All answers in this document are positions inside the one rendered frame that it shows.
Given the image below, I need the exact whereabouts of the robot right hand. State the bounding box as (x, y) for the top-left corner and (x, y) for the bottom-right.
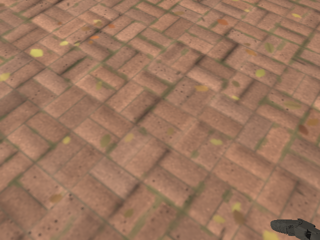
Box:
(270, 218), (320, 240)

